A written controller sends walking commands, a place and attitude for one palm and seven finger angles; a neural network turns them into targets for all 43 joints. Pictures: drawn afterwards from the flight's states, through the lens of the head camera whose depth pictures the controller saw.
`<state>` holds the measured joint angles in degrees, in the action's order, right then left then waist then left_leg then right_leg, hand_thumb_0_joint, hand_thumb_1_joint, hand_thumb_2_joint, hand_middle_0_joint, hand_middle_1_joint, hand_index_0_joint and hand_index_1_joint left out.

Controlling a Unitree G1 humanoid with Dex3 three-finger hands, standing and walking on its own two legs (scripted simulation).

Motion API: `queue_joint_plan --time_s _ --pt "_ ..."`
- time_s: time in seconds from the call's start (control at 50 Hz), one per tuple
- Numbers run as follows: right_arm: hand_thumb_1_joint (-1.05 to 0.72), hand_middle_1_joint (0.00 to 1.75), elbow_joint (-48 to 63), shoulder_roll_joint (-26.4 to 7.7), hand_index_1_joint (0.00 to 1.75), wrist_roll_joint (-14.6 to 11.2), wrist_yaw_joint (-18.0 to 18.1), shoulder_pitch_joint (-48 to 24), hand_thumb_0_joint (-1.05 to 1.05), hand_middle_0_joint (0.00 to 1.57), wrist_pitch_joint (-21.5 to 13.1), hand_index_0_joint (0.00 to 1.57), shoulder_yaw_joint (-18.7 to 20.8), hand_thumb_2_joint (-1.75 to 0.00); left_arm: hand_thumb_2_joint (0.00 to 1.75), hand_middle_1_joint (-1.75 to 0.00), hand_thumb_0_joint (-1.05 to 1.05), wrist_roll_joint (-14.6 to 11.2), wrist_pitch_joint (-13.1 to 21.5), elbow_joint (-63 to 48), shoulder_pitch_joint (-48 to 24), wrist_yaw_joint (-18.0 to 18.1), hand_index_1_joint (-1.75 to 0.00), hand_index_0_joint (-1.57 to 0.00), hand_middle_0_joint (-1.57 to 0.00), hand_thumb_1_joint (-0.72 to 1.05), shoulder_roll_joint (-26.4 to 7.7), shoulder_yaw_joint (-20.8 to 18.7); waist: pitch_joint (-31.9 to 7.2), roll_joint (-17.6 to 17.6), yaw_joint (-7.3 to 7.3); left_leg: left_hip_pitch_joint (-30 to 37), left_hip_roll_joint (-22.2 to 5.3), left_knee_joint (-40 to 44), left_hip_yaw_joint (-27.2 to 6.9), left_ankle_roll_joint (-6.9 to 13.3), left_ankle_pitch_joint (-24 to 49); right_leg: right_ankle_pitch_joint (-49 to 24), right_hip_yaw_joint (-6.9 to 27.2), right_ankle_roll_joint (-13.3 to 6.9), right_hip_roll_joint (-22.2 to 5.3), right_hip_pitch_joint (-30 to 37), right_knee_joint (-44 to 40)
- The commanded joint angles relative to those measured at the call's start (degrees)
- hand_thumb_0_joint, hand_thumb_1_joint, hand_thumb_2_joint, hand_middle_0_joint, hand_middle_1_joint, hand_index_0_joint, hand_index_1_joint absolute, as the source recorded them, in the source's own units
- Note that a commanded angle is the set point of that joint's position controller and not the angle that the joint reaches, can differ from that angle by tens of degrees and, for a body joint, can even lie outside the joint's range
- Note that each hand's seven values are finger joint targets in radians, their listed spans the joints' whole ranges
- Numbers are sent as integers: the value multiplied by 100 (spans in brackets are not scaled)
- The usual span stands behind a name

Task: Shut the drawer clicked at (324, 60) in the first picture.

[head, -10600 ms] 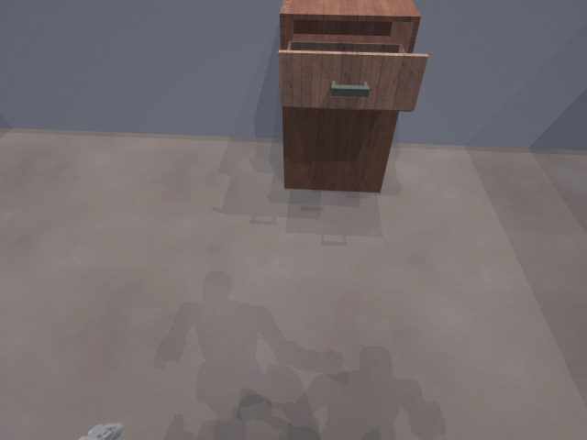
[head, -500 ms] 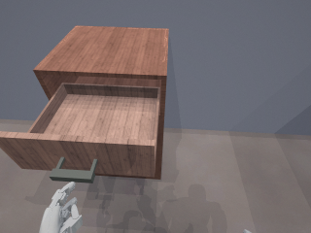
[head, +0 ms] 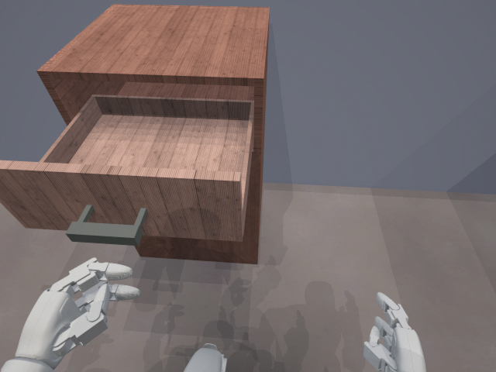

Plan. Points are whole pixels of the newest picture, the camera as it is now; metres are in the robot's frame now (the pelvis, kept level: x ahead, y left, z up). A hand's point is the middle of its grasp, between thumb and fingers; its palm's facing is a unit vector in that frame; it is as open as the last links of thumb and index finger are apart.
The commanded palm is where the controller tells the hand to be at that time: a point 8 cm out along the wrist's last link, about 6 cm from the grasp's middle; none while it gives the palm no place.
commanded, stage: raise the hand and make a fist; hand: left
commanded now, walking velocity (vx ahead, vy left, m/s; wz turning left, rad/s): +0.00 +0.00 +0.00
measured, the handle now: (110, 222) +0.35 +0.28 +0.04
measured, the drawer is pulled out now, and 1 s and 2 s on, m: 0.28 0.28 0.28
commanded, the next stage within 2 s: bring the fist close to the handle in 1.24 s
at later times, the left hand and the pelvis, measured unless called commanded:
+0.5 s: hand (57, 326) +0.16 +0.25 +0.10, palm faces +0.03 -1.00 -0.06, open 3.1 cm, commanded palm +0.12 +0.30 +0.11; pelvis +0.00 +0.04 +0.01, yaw +0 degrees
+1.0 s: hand (54, 315) +0.16 +0.24 +0.13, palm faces +0.04 -0.99 -0.10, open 3.3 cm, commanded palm +0.12 +0.29 +0.14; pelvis +0.00 +0.03 +0.03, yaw +0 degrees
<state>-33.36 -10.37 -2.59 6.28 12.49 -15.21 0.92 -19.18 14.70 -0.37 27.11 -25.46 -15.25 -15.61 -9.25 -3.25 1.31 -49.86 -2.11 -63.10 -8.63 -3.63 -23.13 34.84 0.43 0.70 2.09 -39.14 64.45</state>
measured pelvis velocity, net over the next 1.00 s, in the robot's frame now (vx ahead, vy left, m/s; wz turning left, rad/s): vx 0.00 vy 0.03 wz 0.01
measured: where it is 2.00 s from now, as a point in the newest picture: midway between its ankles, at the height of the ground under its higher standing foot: outside the picture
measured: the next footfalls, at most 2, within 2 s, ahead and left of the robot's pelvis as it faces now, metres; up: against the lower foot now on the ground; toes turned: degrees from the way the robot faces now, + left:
none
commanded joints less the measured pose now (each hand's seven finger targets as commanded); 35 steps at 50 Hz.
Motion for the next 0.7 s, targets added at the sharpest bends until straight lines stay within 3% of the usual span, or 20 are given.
queue_joint_plan --time_s 0.0,0.02,0.04,0.06,0.08,0.14,0.26,0.28,0.3,0.32,0.38,0.4,0.48,0.52,0.58,0.66,0.68 --pt "-90 30 1045 -661 30 21 20 -590 0 20 -262 20 380 -90 90 -104 0 -167 388 -1470 530 484 -104 -88 -88 90 -841 -898 -490 458 124 1290 196 897 667 533 847 -1462 -167 42 -8 -137 -1618" --pt "-90 30 1011 -647 30 4 -2 -600 0 20 -258 20 418 -90 90 -106 0 -150 476 -1435 665 547 -106 -90 -90 90 -904 -986 -472 371 140 1315 183 916 677 509 843 -1514 -175 59 -17 -166 -1599" --pt "-90 30 1036 -651 30 8 -38 -586 0 20 -272 20 396 -90 90 -108 0 -136 555 -1523 724 555 -108 -92 -92 90 -760 -812 -420 200 112 1327 207 963 693 508 792 -1403 -236 39 7 -214 -1580" --pt "-90 30 1026 -658 30 -2 -52 -576 0 20 -296 20 405 -90 90 -110 0 -141 623 -1523 725 554 -110 -94 -94 90 -752 -757 -393 174 49 1331 201 949 695 507 736 -1354 -209 56 -9 -275 -1608" --pt "-90 30 1002 -678 30 -1 -56 -602 0 20 -309 20 422 -90 90 -112 0 -116 662 -1461 822 550 -112 -96 -96 90 -850 -853 -402 233 94 1299 205 939 687 516 759 -1371 -193 42 0 -194 -1615" --pt "-90 30 1061 -739 30 -47 -78 -537 0 20 -426 20 417 -90 90 -119 0 -131 808 -1734 919 378 -119 -102 -102 90 -701 -492 -532 54 -13 1426 217 979 719 531 637 -1142 -197 29 5 -309 -1627" --pt "-90 30 1057 -812 30 -74 -23 -490 0 20 -614 20 386 -90 90 -132 0 -237 923 -2258 699 402 -132 -114 -114 90 -857 -524 -568 101 -49 1599 210 1144 627 547 297 -715 -326 -23 64 -392 -1656" --pt "-90 30 1024 -811 30 -79 -24 -528 0 20 -606 20 382 -90 90 -134 0 -202 903 -2280 766 486 -134 -116 -116 90 -962 -659 -500 -46 13 1595 212 1178 624 545 237 -669 -342 -46 90 -342 -1656" --pt "-90 30 1078 -793 30 -86 -32 -505 0 20 -598 20 342 -90 90 -136 0 -184 881 -2422 802 520 -136 -118 -118 90 -764 -430 -499 -137 -19 1677 218 1255 621 537 144 -647 -423 -53 88 -376 -1604" --pt "-90 30 1094 -788 30 -96 -42 -526 0 20 -586 20 335 -90 90 -138 0 -170 832 -2475 781 580 -138 -120 -120 90 -803 -452 -481 -211 -3 1701 218 1330 594 522 52 -625 -455 -59 85 -346 -1599" --pt "-90 30 1153 -787 30 -125 -50 -597 0 20 -512 20 302 -90 90 -145 0 -43 537 -2382 947 727 -145 -126 -126 90 -818 -458 -262 -171 22 1691 192 1490 540 523 -191 -548 -504 -62 115 -292 -1691" --pt "-90 30 1226 -778 30 -140 -57 -558 0 20 -488 20 251 -90 90 -147 0 -17 441 -2512 833 743 -147 -128 -128 90 -613 -163 -165 -192 -50 1709 202 1571 528 515 -376 -469 -532 -48 102 -345 -1705" --pt "-90 30 1299 -776 30 -154 -50 -609 0 20 -407 20 208 -90 90 -156 0 98 55 -2563 868 839 -156 -136 -136 90 -790 -275 -70 -288 7 1778 180 1763 468 502 -566 -466 -538 -62 125 -191 -1832" --pt "-90 30 1412 -755 30 -152 -84 -561 0 20 -404 20 149 -90 90 -160 0 135 -19 -2970 783 864 -160 -140 -140 90 -625 36 -86 -362 -50 1915 181 1847 446 501 -612 -502 -572 -56 109 -164 -1833" --pt "-90 30 1386 -771 30 -121 -83 -578 0 20 -385 20 103 -90 90 -160 0 158 -85 -3088 646 971 -160 -140 -140 90 -832 -165 10 -409 -28 1933 178 1890 408 496 -629 -521 -587 -69 139 -98 -1884" --pt "-90 30 1446 -755 30 -129 -99 -541 0 20 -379 20 47 -90 90 -160 0 162 -114 -3193 604 1043 -160 -140 -140 90 -702 -63 54 -332 -56 1981 173 1967 403 469 -759 -421 -610 -55 119 -65 -1927" --pt "-90 30 1409 -772 30 -132 -92 -576 0 20 -383 20 47 -90 90 -160 0 180 -135 -3218 546 1078 -160 -140 -140 90 -815 -164 58 -438 -32 1997 173 1988 395 469 -756 -466 -604 -67 123 14 -1941"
